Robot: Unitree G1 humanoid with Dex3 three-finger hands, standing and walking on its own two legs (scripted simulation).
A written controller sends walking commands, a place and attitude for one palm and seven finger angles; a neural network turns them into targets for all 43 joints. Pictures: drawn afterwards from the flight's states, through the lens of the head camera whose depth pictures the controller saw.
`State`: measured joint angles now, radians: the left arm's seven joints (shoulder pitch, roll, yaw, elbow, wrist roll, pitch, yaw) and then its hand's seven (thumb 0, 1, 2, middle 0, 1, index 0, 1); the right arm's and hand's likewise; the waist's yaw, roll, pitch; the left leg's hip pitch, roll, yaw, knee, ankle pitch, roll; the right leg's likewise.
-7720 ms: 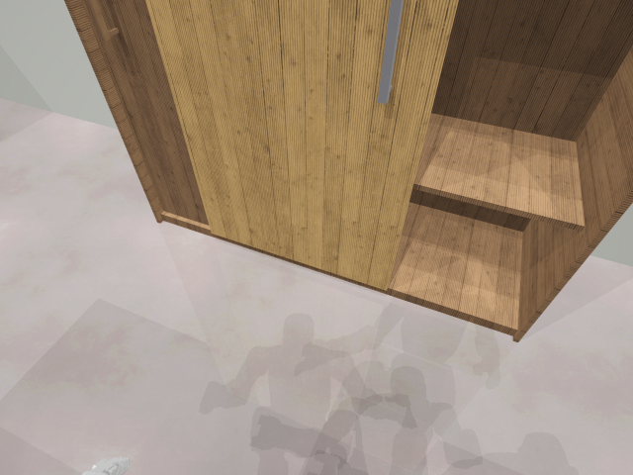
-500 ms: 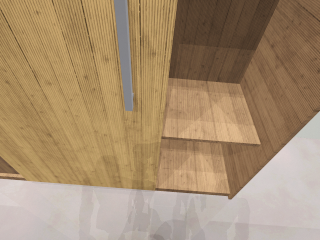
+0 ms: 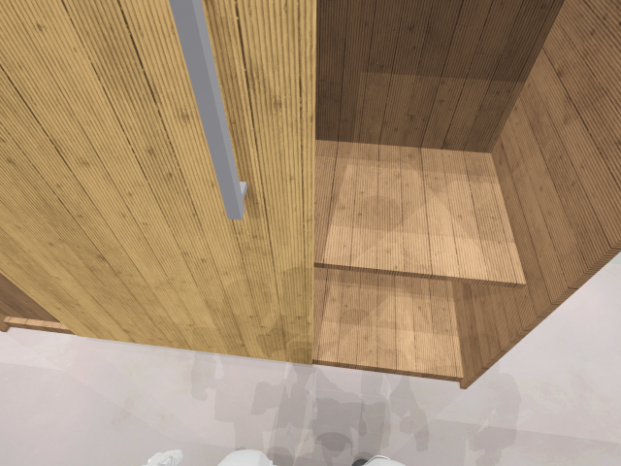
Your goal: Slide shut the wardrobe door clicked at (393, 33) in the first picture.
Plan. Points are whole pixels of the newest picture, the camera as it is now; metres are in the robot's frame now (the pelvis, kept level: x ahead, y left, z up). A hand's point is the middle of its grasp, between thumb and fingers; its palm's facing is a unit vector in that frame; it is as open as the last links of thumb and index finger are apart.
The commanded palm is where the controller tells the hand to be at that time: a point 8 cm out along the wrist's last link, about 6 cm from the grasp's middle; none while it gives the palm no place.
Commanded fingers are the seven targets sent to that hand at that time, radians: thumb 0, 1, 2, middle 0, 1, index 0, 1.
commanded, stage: come to a stop and stand still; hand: left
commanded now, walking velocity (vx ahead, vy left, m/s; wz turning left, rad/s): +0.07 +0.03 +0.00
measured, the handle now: (221, 119) +0.46 +0.14 +0.20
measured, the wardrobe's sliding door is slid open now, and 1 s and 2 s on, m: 0.47 0.47 0.47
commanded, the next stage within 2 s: look again from close up in 1.92 s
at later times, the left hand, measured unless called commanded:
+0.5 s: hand out of the picture -0.11 +0.21 -0.16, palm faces +0.01 -0.97 -0.23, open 7.4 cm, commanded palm none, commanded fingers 0.00 0.90 0.90 -0.20 -0.30 -0.20 -0.30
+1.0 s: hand out of the picture -0.08 +0.15 -0.17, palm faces +0.00 -0.99 -0.15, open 7.4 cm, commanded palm none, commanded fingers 0.00 0.90 0.90 -0.20 -0.30 -0.20 -0.30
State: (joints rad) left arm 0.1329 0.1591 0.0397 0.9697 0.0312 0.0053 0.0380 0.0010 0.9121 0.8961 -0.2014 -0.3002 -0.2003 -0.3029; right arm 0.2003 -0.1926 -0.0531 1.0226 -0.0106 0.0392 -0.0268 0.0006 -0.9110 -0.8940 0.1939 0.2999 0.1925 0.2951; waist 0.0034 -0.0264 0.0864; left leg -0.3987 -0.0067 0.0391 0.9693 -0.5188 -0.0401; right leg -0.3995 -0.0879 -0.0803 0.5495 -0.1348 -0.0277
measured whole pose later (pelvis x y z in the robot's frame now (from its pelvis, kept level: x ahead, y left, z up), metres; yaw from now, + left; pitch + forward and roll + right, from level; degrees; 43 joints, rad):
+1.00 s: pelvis -0.06 +0.01 +0.01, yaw -3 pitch +0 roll +0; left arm 0.35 0.08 -0.01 1.11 0.02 -0.05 0.05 0.01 0.91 0.90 -0.20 -0.30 -0.20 -0.30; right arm 0.28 -0.15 0.00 1.10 -0.01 0.01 -0.04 0.02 -0.93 -0.89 0.20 0.30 0.19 0.30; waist 0.00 0.02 0.03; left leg -0.31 0.04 0.00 0.65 -0.30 0.00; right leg -0.11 0.08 -0.04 0.41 -0.30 -0.07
